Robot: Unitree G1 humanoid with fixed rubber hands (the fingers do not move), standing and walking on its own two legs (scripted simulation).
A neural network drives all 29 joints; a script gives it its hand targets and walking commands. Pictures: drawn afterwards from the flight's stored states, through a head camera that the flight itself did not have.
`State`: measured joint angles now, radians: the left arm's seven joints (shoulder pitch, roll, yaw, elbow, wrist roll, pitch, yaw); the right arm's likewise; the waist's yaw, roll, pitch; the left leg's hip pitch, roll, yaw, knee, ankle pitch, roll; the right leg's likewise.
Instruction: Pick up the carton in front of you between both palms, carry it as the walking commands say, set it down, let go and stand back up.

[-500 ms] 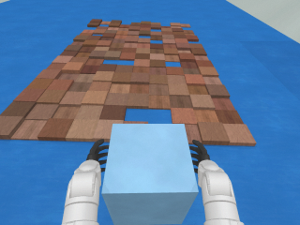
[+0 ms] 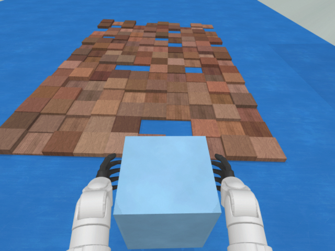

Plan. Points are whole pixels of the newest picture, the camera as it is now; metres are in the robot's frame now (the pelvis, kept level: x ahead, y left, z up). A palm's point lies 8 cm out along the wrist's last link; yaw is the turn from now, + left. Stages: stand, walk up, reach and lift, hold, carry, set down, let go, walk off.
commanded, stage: hold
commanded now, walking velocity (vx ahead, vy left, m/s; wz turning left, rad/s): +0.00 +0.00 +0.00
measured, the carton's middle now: (165, 194) +0.30 +0.00 -0.02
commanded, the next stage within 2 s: carry in 0.44 s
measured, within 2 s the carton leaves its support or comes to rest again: neither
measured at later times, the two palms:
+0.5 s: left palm (103, 183) +0.29 +0.15 +0.05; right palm (227, 183) +0.29 -0.15 +0.05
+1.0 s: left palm (110, 134) +0.43 +0.16 +0.08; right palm (214, 134) +0.43 -0.14 +0.08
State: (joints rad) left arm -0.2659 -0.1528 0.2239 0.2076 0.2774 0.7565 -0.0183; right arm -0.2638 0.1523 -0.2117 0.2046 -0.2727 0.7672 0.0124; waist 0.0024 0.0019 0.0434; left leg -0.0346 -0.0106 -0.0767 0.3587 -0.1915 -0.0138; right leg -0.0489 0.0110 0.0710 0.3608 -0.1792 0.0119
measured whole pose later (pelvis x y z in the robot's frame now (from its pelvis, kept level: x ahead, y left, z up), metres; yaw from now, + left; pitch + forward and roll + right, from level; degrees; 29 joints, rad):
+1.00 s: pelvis +0.17 +0.01 -0.01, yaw +3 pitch +6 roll -1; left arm -0.14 -0.13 0.07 -0.32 0.10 1.19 0.09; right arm -0.11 0.13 -0.12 -0.37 -0.09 1.21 -0.09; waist -0.01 0.01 -0.15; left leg -0.37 0.05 0.06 0.95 -0.49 0.01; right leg -0.30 -0.02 -0.20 0.48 -0.29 -0.05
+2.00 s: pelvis +0.78 +0.04 -0.01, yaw +2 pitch +6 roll +1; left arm -0.81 -0.02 0.29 -0.04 0.05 1.30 0.14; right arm -0.85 0.00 -0.27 -0.03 -0.07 1.33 -0.13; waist 0.05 0.01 0.11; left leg -0.73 0.06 0.02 1.15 -0.34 0.05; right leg -0.33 0.00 -0.17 0.48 -0.26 -0.10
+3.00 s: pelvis +1.49 +0.08 +0.00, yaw +2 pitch +4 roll +1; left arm -0.87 0.05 0.27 0.13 0.01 1.28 0.14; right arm -0.87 0.03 -0.30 0.08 -0.13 1.32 -0.13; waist 0.07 -0.05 -0.02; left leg -0.58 -0.05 0.14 0.62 -0.11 0.12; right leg -0.15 0.01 -0.04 0.83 -0.33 -0.06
